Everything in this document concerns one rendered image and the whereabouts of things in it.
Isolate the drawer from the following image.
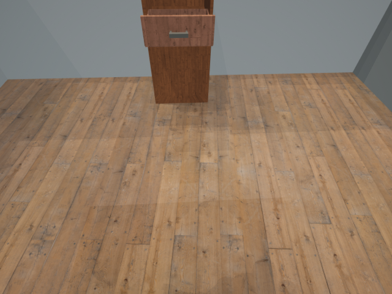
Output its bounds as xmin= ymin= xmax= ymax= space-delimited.
xmin=140 ymin=9 xmax=215 ymax=47

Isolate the cabinet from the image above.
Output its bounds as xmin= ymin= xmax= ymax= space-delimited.
xmin=141 ymin=0 xmax=214 ymax=104

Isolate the handle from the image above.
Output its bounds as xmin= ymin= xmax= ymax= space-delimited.
xmin=169 ymin=31 xmax=189 ymax=38

